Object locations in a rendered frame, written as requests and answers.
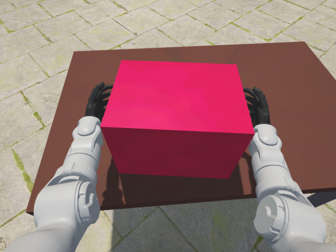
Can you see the table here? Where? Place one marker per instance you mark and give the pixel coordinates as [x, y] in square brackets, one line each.
[301, 97]

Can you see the right robot forearm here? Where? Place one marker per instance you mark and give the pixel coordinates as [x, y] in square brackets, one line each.
[270, 170]

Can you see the robot right hand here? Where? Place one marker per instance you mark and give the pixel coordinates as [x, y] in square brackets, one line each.
[259, 109]

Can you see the robot left upper arm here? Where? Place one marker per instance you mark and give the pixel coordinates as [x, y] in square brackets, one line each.
[63, 212]

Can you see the robot left hand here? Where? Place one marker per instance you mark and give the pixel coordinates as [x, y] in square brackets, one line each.
[95, 105]

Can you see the robot right upper arm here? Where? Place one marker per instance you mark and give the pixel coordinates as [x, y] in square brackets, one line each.
[291, 226]

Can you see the carton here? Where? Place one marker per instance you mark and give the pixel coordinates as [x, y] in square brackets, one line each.
[177, 119]

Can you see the left robot forearm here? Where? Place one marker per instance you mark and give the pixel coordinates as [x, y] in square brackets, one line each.
[82, 159]

